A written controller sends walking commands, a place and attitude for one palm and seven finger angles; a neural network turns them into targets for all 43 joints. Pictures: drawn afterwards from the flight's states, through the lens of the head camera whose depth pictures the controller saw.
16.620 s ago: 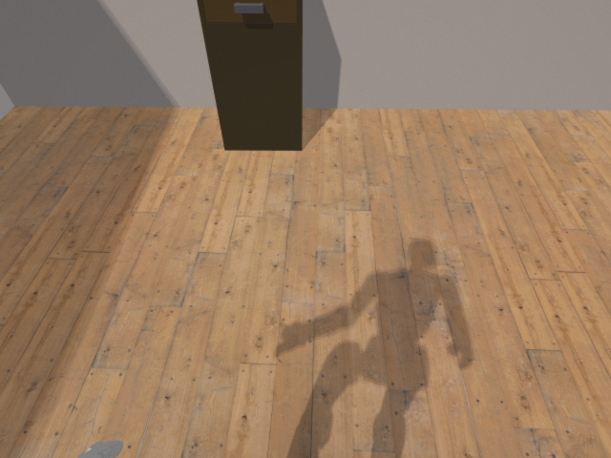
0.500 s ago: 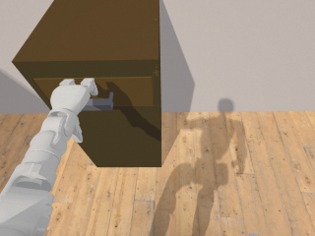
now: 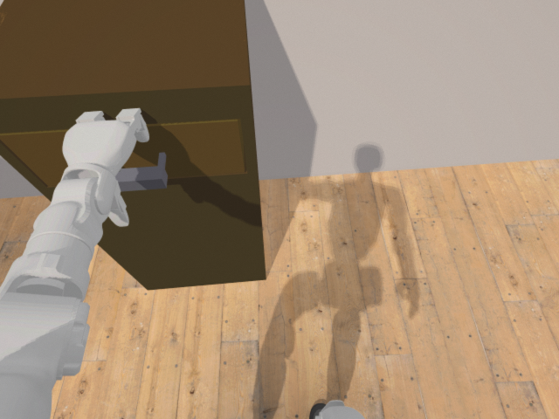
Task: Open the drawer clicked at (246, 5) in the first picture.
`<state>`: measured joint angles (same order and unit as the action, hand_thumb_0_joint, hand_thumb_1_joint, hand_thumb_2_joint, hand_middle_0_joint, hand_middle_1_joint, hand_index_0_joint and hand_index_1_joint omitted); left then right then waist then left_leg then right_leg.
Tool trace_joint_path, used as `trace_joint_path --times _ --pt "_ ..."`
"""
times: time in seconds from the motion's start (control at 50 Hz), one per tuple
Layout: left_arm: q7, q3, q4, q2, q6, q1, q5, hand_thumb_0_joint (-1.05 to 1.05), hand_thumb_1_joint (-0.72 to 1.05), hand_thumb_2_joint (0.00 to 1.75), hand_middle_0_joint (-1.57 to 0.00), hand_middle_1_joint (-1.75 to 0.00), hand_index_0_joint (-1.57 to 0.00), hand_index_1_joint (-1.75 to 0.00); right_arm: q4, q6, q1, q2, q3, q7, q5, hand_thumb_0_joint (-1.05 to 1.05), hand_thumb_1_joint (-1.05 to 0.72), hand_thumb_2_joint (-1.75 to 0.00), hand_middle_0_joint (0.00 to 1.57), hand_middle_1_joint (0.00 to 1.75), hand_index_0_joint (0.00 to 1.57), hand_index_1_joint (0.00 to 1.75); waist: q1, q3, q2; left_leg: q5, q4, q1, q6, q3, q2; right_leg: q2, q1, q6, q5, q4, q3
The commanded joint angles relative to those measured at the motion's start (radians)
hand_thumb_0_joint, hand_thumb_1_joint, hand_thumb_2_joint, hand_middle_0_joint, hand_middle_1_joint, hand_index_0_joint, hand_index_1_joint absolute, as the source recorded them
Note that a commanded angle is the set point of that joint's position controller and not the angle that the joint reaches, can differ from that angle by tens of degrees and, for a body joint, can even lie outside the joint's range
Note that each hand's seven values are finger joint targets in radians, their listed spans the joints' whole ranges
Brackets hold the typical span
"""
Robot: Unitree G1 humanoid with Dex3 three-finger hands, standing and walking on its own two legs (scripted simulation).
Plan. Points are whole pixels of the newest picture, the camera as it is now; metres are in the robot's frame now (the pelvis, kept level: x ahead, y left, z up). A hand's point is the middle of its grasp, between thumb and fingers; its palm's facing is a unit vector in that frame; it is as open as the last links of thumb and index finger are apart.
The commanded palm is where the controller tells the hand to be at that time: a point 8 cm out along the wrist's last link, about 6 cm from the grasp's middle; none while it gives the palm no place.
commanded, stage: move the hooked fingers above the handle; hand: left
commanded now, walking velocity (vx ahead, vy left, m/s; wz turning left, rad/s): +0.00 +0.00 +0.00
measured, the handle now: (132, 169) +0.53 +0.24 -0.02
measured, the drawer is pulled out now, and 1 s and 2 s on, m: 0.00 0.00 0.00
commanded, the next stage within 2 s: lower the fingers behind the handle in 0.88 s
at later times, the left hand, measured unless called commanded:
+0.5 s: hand (113, 172) +0.48 +0.24 +0.04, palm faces -0.07 -0.03 -1.00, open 13.8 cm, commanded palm +0.47 +0.24 +0.10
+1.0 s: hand (116, 169) +0.48 +0.23 +0.04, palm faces -0.08 -0.02 -1.00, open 13.7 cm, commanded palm +0.47 +0.23 +0.09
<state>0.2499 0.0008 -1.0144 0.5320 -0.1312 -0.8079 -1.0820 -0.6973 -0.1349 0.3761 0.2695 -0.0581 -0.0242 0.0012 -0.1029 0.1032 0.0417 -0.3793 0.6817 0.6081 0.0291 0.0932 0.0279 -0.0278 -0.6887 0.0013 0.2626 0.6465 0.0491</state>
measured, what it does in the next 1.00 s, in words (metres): stands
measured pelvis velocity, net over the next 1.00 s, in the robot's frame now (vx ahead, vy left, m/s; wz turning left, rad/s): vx -0.01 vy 0.00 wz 0.02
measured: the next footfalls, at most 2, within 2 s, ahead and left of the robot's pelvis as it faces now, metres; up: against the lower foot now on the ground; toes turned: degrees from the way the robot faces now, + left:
none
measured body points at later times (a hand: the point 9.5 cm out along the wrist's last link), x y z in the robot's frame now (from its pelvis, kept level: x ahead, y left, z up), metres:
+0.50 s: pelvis +0.00 +0.00 +0.00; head +0.10 +0.00 +0.43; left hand +0.48 +0.24 +0.09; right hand +0.02 -0.28 -0.13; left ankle -0.04 +0.10 -0.72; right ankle +0.02 -0.12 -0.72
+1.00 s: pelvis -0.01 +0.00 +0.00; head +0.09 +0.00 +0.43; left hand +0.48 +0.23 +0.10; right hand +0.00 -0.28 -0.13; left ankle -0.04 +0.10 -0.72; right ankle +0.02 -0.12 -0.72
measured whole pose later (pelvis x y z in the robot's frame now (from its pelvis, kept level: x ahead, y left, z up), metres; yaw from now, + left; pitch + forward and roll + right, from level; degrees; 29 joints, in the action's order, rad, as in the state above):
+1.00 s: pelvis -0.01 +0.00 +0.00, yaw +1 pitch +18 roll -1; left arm 0.25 0.03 -1.10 0.54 -0.12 -0.89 -1.08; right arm -0.70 -0.11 0.37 0.27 -0.05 -0.03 -0.01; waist -0.12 0.11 0.04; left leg -0.38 0.72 0.66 0.03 0.07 0.02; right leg -0.03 -0.72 0.00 0.26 0.67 0.07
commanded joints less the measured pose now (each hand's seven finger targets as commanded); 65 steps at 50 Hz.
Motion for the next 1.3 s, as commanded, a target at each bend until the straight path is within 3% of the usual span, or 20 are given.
trace_joint_path --times 0.0,0.06,0.1,0.26,0.32,0.36,0.48,0.5,0.56,0.68,0.72,0.78,0.82,0.86,0.92,0.96,1.04,1.08,1.12,1.28 --pt "0.035 -0.080 0.149 0.302 0.019 -0.427 0.015 0.00 -0.50 0.30 -0.30 -1.20 -0.30 -1.20 0.068 0.021 0.101 0.162 -0.050 -0.017 -0.003 0.00 -0.90 -0.90 0.20 0.30 0.20 0.30 0.003 0.406 0.007 0.405 -0.057 -0.109 0.016 -0.052 -0.050 0.052 0.315 -0.035 -0.314 -0.021 -0.032" --pt "0.041 -0.106 0.135 0.339 0.020 -0.430 0.016 0.00 -0.50 0.30 -0.30 -1.20 -0.30 -1.20 0.065 0.019 0.100 0.168 -0.045 -0.017 -0.004 0.00 -0.90 -0.90 0.20 0.30 0.20 0.30 0.005 0.404 -0.018 0.391 -0.053 -0.091 0.018 -0.056 -0.049 0.052 0.316 -0.036 -0.298 -0.020 -0.031" --pt "0.046 -0.081 0.140 0.315 0.021 -0.451 0.010 0.00 -0.50 0.30 -0.30 -1.20 -0.30 -1.20 0.069 0.021 0.102 0.164 -0.045 -0.017 -0.004 0.00 -0.90 -0.90 0.20 0.30 0.20 0.30 0.001 0.409 0.014 0.376 -0.055 -0.103 0.015 -0.056 -0.049 0.052 0.297 -0.035 -0.279 -0.020 -0.031" --pt "0.037 -0.088 0.170 0.323 0.001 -0.455 0.010 0.00 -0.50 0.30 -0.30 -1.20 -0.30 -1.20 0.077 0.027 0.095 0.165 -0.047 -0.023 -0.006 0.00 -0.90 -0.90 0.20 0.30 0.20 0.30 -0.004 0.438 0.007 0.395 -0.042 -0.128 0.019 -0.061 -0.043 0.053 0.296 -0.035 -0.287 -0.019 -0.032" --pt "0.032 -0.020 0.167 0.231 -0.009 -0.467 0.014 0.00 -0.50 0.30 -0.30 -1.20 -0.30 -1.20 0.070 0.033 0.104 0.159 -0.054 -0.022 -0.006 0.00 -0.90 -0.90 0.20 0.30 0.20 0.30 -0.027 0.407 0.022 0.386 -0.041 -0.168 0.014 -0.072 -0.038 0.056 0.233 -0.033 -0.246 -0.029 -0.023" --pt "0.031 -0.009 0.171 0.220 -0.017 -0.507 0.021 0.00 -0.50 0.30 -0.30 -1.20 -0.30 -1.20 0.061 0.034 0.110 0.160 -0.052 -0.023 -0.007 0.00 -0.90 -0.90 0.20 0.30 0.20 0.30 -0.042 0.392 0.018 0.376 -0.039 -0.170 0.016 -0.078 -0.038 0.057 0.214 -0.034 -0.231 -0.035 -0.023" --pt "0.059 -0.054 0.164 0.287 -0.009 -0.562 0.007 0.00 -0.50 0.30 -0.30 -1.20 -0.30 -1.20 0.046 0.034 0.121 0.164 -0.047 -0.018 -0.014 0.00 -0.90 -0.90 0.20 0.30 0.20 0.30 -0.034 0.435 0.059 0.417 -0.026 -0.178 0.009 -0.091 -0.041 0.057 0.206 -0.038 -0.246 -0.010 -0.019" --pt "0.062 -0.038 0.138 0.257 0.001 -0.534 0.006 0.00 -0.50 0.30 -0.30 -1.20 -0.30 -1.20 0.046 0.034 0.120 0.161 -0.048 -0.014 -0.016 0.00 -0.90 -0.90 0.20 0.30 0.20 0.30 -0.029 0.429 0.065 0.423 -0.026 -0.175 0.007 -0.087 -0.042 0.058 0.204 -0.039 -0.248 -0.009 -0.015" --pt "0.070 -0.038 0.121 0.263 0.028 -0.569 0.004 0.00 -0.50 0.30 -0.30 -1.20 -0.30 -1.20 0.042 0.030 0.124 0.166 -0.044 -0.013 -0.015 0.00 -0.90 -0.90 0.20 0.30 0.20 0.30 -0.047 0.406 0.016 0.432 -0.025 -0.151 0.009 -0.091 -0.040 0.059 0.209 -0.038 -0.266 -0.011 -0.011" --pt "0.066 -0.037 0.091 0.287 0.051 -0.599 0.001 0.00 -0.50 0.30 -0.30 -1.20 -0.30 -1.20 0.040 0.029 0.124 0.169 -0.039 -0.015 -0.008 0.00 -0.90 -0.90 0.20 0.30 0.20 0.30 -0.056 0.405 0.016 0.368 -0.032 -0.135 0.013 -0.086 -0.045 0.057 0.215 -0.033 -0.231 -0.021 -0.018" --pt "0.060 -0.008 0.087 0.255 0.050 -0.612 0.005 0.00 -0.50 0.30 -0.30 -1.20 -0.30 -1.20 0.043 0.033 0.122 0.166 -0.038 -0.017 -0.007 0.00 -0.90 -0.90 0.20 0.30 0.20 0.30 -0.065 0.383 0.011 0.331 -0.039 -0.126 0.015 -0.084 -0.046 0.055 0.207 -0.031 -0.208 -0.031 -0.019" --pt "0.052 -0.041 0.112 0.296 0.032 -0.613 0.008 0.00 -0.50 0.30 -0.30 -1.20 -0.30 -1.20 0.047 0.035 0.126 0.168 -0.037 -0.020 -0.009 0.00 -0.90 -0.90 0.20 0.30 0.20 0.30 -0.049 0.433 0.042 0.360 -0.035 -0.151 0.013 -0.087 -0.047 0.054 0.222 -0.034 -0.222 -0.021 -0.022" --pt "0.048 -0.005 0.120 0.236 0.020 -0.599 0.009 0.00 -0.50 0.30 -0.30 -1.20 -0.30 -1.20 0.050 0.039 0.124 0.160 -0.041 -0.018 -0.012 0.00 -0.90 -0.90 0.20 0.30 0.20 0.30 -0.053 0.424 0.047 0.365 -0.034 -0.167 0.011 -0.088 -0.043 0.057 0.205 -0.035 -0.217 -0.025 -0.019" --pt "0.043 -0.026 0.117 0.248 0.007 -0.579 0.019 0.00 -0.50 0.30 -0.30 -1.20 -0.30 -1.20 0.052 0.040 0.126 0.162 -0.041 -0.019 -0.013 0.00 -0.90 -0.90 0.20 0.30 0.20 0.30 -0.047 0.422 0.011 0.361 -0.034 -0.157 0.014 -0.092 -0.042 0.058 0.221 -0.036 -0.217 -0.027 -0.019" --pt "0.045 -0.006 0.131 0.223 -0.008 -0.562 0.010 0.00 -0.50 0.30 -0.30 -1.20 -0.30 -1.20 0.054 0.044 0.122 0.159 -0.045 -0.019 -0.013 0.00 -0.90 -0.90 0.20 0.30 0.20 0.30 -0.043 0.421 0.039 0.344 -0.036 -0.165 0.012 -0.090 -0.042 0.059 0.199 -0.036 -0.195 -0.028 -0.021" --pt "0.052 -0.032 0.124 0.254 -0.011 -0.566 0.012 0.00 -0.50 0.30 -0.30 -1.20 -0.30 -1.20 0.048 0.044 0.123 0.164 -0.043 -0.019 -0.015 0.00 -0.90 -0.90 0.20 0.30 0.20 0.30 -0.042 0.403 0.016 0.334 -0.038 -0.137 0.014 -0.089 -0.042 0.058 0.216 -0.037 -0.196 -0.030 -0.022" --pt "0.065 -0.014 0.076 0.225 0.008 -0.520 0.006 0.00 -0.50 0.30 -0.30 -1.20 -0.30 -1.20 0.041 0.046 0.128 0.166 -0.045 -0.014 -0.015 0.00 -0.90 -0.90 0.20 0.30 0.20 0.30 -0.045 0.382 0.003 0.321 -0.033 -0.112 0.015 -0.081 -0.043 0.058 0.198 -0.035 -0.195 -0.027 -0.021" --pt "0.066 -0.048 0.066 0.274 0.012 -0.513 0.007 0.00 -0.50 0.30 -0.30 -1.20 -0.30 -1.20 0.037 0.041 0.132 0.173 -0.042 -0.014 -0.015 0.00 -0.90 -0.90 0.20 0.30 0.20 0.30 -0.037 0.399 -0.005 0.322 -0.029 -0.089 0.017 -0.076 -0.046 0.056 0.225 -0.033 -0.215 -0.020 -0.027" --pt "0.065 -0.014 0.044 0.236 0.026 -0.503 0.005 0.00 -0.50 0.30 -0.30 -1.20 -0.30 -1.20 0.037 0.040 0.130 0.169 -0.041 -0.012 -0.013 0.00 -0.90 -0.90 0.20 0.30 0.20 0.30 -0.047 0.374 -0.003 0.313 -0.028 -0.078 0.015 -0.072 -0.047 0.057 0.206 -0.033 -0.211 -0.020 -0.023" --pt "0.057 0.005 -0.011 0.215 0.046 -0.473 -0.001 0.00 -0.50 0.30 -0.30 -1.20 -0.30 -1.20 0.039 0.037 0.138 0.173 -0.040 -0.011 -0.011 0.00 -0.90 -0.90 0.20 0.30 0.20 0.30 -0.054 0.356 -0.023 0.274 -0.009 -0.038 0.017 -0.066 -0.049 0.056 0.177 -0.029 -0.186 -0.011 -0.026"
